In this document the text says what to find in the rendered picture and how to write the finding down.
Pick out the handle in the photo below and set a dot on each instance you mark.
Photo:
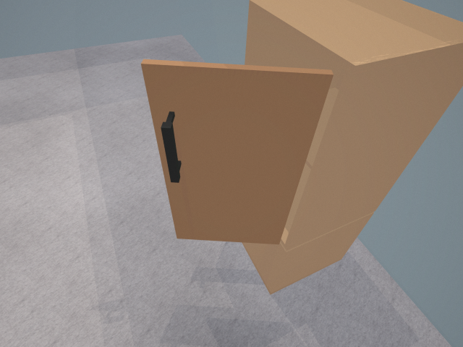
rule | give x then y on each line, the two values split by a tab
170	148

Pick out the cupboard door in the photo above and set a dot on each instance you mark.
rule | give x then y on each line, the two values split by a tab
242	134

